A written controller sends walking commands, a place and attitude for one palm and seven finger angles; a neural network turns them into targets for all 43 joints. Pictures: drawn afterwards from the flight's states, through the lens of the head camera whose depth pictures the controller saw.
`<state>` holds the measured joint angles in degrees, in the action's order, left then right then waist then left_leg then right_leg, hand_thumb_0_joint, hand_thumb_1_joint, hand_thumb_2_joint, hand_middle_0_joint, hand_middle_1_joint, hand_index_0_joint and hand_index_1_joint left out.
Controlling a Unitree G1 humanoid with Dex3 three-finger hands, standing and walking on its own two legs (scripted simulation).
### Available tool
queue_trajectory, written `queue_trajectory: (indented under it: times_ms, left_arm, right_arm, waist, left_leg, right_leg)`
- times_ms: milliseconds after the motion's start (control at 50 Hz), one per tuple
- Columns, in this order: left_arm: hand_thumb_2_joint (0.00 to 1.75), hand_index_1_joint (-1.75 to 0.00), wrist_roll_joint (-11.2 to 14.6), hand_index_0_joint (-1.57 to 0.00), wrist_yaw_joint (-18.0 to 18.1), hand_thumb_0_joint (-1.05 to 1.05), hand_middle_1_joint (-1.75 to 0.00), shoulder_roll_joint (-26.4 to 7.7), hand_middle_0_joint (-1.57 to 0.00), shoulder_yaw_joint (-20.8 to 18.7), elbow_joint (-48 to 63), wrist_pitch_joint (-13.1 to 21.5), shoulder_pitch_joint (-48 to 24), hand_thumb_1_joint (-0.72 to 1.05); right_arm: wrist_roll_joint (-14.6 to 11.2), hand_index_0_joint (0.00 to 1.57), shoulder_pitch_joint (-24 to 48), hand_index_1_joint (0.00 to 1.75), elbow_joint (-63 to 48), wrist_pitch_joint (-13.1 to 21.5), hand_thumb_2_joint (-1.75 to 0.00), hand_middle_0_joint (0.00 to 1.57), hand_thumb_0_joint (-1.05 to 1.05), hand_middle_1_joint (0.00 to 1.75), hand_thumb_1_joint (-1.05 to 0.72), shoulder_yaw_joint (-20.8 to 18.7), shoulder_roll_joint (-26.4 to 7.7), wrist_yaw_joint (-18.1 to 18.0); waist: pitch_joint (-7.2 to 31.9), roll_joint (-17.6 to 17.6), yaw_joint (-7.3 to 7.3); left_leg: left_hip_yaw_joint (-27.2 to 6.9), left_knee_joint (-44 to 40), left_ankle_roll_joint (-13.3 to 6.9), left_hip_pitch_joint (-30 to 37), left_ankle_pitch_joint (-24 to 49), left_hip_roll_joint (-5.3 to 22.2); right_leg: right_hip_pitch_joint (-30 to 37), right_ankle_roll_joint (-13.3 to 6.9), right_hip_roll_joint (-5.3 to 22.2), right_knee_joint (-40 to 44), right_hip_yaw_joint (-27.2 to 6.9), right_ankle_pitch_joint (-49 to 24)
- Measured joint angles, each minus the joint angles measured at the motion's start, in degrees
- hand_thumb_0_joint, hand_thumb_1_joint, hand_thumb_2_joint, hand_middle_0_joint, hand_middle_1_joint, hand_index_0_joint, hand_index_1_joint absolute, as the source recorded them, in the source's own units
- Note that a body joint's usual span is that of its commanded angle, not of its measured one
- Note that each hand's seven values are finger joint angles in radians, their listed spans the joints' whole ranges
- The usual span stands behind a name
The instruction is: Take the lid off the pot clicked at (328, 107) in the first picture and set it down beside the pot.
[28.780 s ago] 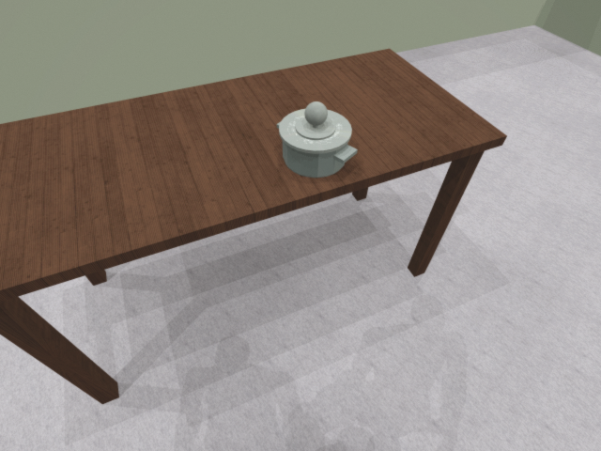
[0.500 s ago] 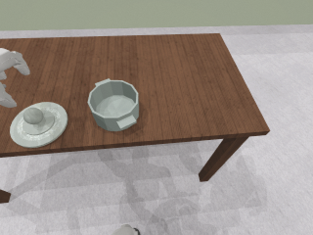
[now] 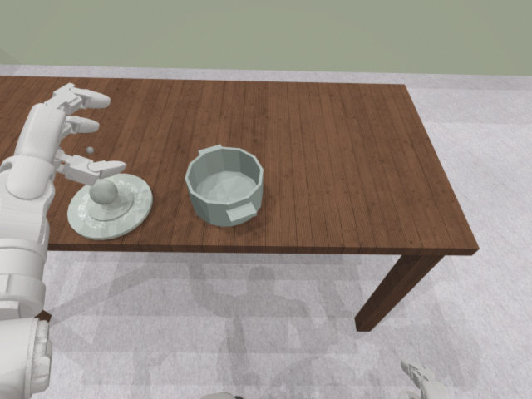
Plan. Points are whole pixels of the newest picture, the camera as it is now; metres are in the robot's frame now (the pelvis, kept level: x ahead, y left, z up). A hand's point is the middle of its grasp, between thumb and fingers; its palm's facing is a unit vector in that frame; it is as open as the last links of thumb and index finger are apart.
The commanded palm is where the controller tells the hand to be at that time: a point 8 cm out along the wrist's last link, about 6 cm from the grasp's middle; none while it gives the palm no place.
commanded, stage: draw the hand back to the body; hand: left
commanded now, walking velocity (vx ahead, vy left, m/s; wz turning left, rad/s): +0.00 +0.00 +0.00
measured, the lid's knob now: (103, 192) +0.47 +0.36 -0.03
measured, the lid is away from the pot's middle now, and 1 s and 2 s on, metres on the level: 0.24 0.24 0.24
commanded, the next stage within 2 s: step back with the hand held close in 1.64 s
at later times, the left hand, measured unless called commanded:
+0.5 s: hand (87, 165) +0.36 +0.26 +0.17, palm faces +0.50 -0.82 -0.28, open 9.4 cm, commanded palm +0.30 +0.29 +0.18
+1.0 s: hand (92, 208) +0.29 +0.23 +0.16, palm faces +0.46 -0.84 -0.29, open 7.5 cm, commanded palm +0.24 +0.26 +0.18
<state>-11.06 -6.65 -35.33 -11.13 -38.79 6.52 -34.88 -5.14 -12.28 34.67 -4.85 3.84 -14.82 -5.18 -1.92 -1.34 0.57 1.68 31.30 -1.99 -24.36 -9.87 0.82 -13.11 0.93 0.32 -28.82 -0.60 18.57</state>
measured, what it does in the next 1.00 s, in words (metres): shifts its weight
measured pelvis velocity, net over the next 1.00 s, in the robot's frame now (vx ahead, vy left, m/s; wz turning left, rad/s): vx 0.04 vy -0.05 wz -0.02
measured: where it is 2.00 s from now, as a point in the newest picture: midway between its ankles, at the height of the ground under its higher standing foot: outside the picture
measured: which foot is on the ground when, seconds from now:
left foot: down 0.00-1.00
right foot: down 0.00-1.00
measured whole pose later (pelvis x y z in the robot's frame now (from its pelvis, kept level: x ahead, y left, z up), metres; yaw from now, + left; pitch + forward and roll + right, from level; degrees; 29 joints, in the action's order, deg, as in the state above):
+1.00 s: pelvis +0.04 -0.05 +0.01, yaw -1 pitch -4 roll +0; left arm 6.2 4.6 -20.3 -21.0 4.4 4.6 8.2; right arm -1.7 -8.3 37.7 4.9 0.8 -13.8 -3.6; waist -2.0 -2.5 2.7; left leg 2.3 21.9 1.6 -8.8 -9.4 2.9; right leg 1.9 -1.5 -1.6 -19.2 -1.4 17.3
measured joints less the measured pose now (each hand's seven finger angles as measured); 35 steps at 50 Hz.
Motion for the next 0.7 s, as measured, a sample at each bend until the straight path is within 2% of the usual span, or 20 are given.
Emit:
queue_trajectory:
  times_ms: [40,80,120,200,440,700]
  left_arm:
    - [0.71,-0.8,5.01,-0.39,4.13,0.0,-0.81,2.82,-0.4,-2.75,2.02,-0.41,1.78,-0.04]
    - [0.71,-0.8,8.05,-0.39,7.16,0.0,-0.8,4.72,-0.4,-4.97,4.52,-0.79,3.92,-0.03]
    - [0.72,-0.79,10.09,-0.38,9.21,0.0,-0.79,5.99,-0.39,-6.95,7.43,-1.1,6.71,-0.02]
    - [0.73,-0.75,12.4,-0.37,11.2,0.0,-0.76,7.19,-0.38,-9.59,11.75,-1.44,12.11,0.04]
    - [0.78,-0.62,14.92,-0.32,11.92,0.0,-0.63,8.81,-0.32,-11.6,19.84,-3.16,22.42,0.29]
    - [0.84,-0.46,16.24,-0.26,11.73,0.01,-0.46,12.13,-0.27,-11.34,30.14,-1.89,31.68,0.59]
  right_arm:
    - [0.64,0.2,0.38,0.3,0.6,1.89,-0.89,0.2,0.01,0.3,-0.9,0.86,0.83,-0.09]
    - [1.29,0.2,0.6,0.3,0.85,3.72,-0.89,0.2,0.01,0.3,-0.9,1.1,1.32,0.11]
    - [1.76,0.21,0.72,0.3,0.96,5.23,-0.89,0.2,0.01,0.3,-0.9,0.97,1.42,0.48]
    - [2.33,0.21,0.48,0.3,1.54,7.08,-0.89,0.2,0.01,0.3,-0.9,-0.01,0.71,1.18]
    - [2.25,0.2,0.04,0.3,4.87,7.76,-0.89,0.2,0.01,0.3,-0.9,-3.02,-2.11,1.52]
    - [2.68,0.2,2.95,0.3,4.13,9.31,-0.89,0.2,0.01,0.3,-0.9,-3.21,-0.5,1.58]
  waist:
    - [0.02,0.93,-0.15]
    - [-0.05,1.37,-0.59]
    - [-0.02,1.39,-1.09]
    - [0.43,0.76,-1.43]
    - [0.63,-0.79,0.14]
    - [0.24,-1.45,1.1]
  left_leg:
    - [0.32,-1.63,0.39,2.0,0.42,0.39]
    - [0.59,-2.96,0.78,3.91,0.63,0.78]
    - [0.95,-4.19,1.1,5.68,0.77,1.09]
    - [1.58,-5.94,1.62,8.36,0.82,1.53]
    - [0.93,-7.91,3.08,11.96,0.75,2.31]
    - [0.44,-8.74,3.72,14.01,0.64,2.69]
  right_leg:
    - [1.89,0.12,-0.3,1.89,-0.38,-0.81]
    - [3.82,-0.03,-0.64,3.7,-0.72,-1.49]
    - [5.52,-0.18,-0.87,5.23,-1.12,-2.0]
    - [7.91,-0.47,-1.19,7.05,-1.8,-2.38]
    - [11.14,-2.02,-2.13,7.93,-1.23,-1.52]
    - [13.13,-2.94,-2.64,8.35,-0.78,-1.07]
